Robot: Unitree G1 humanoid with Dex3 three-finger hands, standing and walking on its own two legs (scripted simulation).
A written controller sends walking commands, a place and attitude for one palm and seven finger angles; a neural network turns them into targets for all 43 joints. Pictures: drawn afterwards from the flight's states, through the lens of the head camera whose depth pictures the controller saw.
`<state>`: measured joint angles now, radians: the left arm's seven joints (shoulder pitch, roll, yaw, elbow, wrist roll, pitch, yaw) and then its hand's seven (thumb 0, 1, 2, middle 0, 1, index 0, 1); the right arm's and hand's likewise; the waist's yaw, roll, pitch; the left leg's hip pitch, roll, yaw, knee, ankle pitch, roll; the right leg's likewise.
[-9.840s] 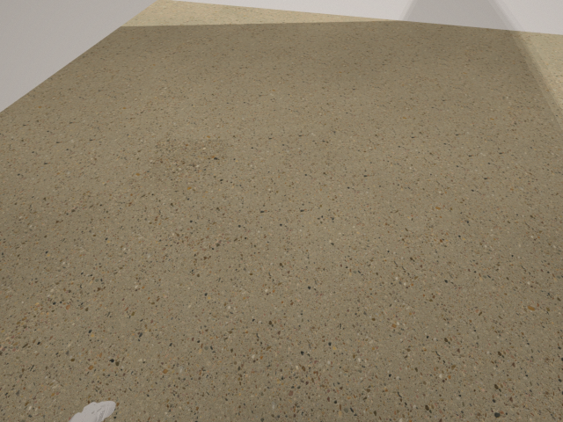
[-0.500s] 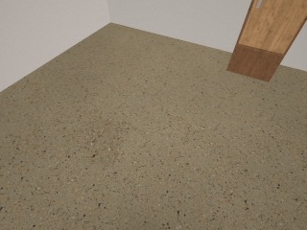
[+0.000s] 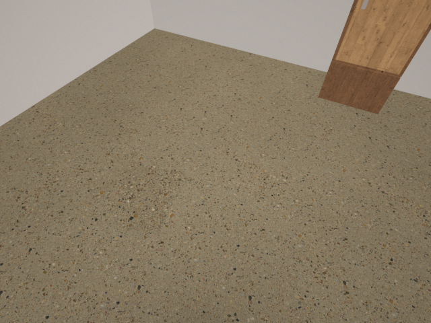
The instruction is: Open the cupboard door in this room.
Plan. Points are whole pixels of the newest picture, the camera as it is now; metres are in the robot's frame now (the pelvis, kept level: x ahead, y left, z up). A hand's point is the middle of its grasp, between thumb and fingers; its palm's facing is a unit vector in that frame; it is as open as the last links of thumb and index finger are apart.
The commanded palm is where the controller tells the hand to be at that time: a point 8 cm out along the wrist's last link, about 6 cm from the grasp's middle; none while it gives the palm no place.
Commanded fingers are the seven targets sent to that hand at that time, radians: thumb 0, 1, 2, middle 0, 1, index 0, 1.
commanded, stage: turn or walk to find it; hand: left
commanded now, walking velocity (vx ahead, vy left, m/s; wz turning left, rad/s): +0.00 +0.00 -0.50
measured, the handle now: out of the picture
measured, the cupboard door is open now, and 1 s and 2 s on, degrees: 0 0 0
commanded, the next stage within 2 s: stand and wait in 0.08 s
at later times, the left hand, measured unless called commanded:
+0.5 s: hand out of the picture +0.10 +0.23 -0.16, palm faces -0.08 -0.95 -0.30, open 7.4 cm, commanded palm none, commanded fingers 0.00 0.90 0.90 -0.20 -0.30 -0.20 -0.30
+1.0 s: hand out of the picture +0.09 +0.25 -0.15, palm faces -0.06 -0.94 -0.34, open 7.4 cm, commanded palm none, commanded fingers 0.00 0.90 0.90 -0.20 -0.30 -0.20 -0.30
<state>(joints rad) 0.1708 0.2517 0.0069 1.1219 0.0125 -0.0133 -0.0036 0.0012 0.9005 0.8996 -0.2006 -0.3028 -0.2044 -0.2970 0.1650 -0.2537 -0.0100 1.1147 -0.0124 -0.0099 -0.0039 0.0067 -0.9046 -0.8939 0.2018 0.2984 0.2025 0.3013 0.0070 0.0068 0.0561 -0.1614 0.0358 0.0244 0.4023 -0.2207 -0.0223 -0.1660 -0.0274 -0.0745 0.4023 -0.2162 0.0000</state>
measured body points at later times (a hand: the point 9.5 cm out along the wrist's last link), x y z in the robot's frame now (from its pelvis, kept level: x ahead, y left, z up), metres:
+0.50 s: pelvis +0.01 +0.00 +0.00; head +0.02 -0.01 +0.45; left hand +0.10 +0.28 -0.13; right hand +0.05 -0.29 -0.14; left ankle +0.00 +0.13 -0.74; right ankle +0.00 -0.12 -0.74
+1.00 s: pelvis +0.01 +0.00 +0.01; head +0.02 +0.00 +0.45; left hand +0.10 +0.30 -0.13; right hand +0.09 -0.31 -0.12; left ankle +0.00 +0.13 -0.74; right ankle +0.00 -0.12 -0.74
